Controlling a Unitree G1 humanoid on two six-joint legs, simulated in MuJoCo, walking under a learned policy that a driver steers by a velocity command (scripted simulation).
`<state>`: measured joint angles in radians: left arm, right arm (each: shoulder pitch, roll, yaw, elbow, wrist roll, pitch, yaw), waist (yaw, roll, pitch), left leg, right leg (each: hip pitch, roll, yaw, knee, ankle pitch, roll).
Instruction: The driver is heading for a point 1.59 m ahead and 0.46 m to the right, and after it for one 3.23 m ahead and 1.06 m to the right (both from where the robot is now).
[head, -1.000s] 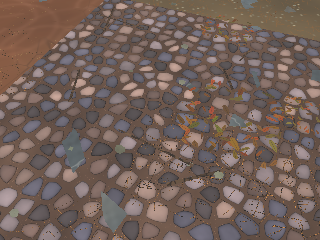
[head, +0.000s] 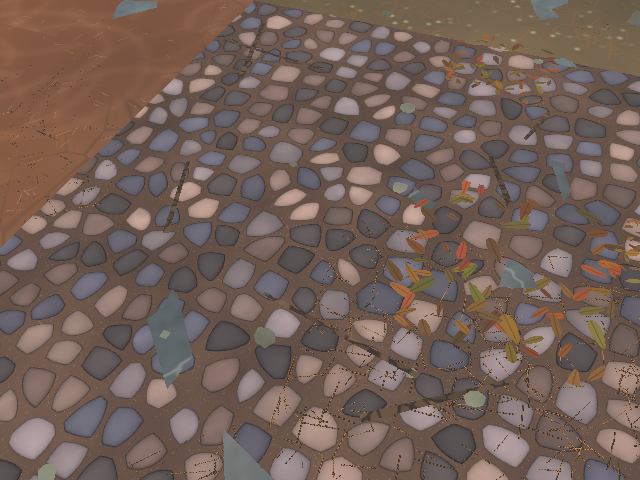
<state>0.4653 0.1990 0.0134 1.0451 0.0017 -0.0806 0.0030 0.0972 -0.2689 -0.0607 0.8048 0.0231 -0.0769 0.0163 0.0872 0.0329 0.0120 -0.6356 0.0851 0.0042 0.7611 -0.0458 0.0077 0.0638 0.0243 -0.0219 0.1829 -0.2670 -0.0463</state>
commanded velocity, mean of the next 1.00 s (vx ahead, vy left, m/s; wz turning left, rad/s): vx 0.49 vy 0.00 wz -0.04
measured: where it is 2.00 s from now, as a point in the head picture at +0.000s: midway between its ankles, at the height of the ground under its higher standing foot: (426, 242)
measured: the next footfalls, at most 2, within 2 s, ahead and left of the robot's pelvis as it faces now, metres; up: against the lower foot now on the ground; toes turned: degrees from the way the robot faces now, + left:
left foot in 0.18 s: +0.30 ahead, +0.14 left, +0.00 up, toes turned +2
right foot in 0.72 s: +0.61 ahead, -0.10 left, +0.00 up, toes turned -2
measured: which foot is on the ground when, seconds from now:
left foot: up 0.00-0.16, down 0.18-0.74, up 0.76-1.00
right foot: down 0.00-0.20, up 0.22-0.70, down 0.72-1.00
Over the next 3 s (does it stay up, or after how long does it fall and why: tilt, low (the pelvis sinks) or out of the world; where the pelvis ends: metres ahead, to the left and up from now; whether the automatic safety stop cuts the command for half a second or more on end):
stays up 1.26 -0.28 -0.01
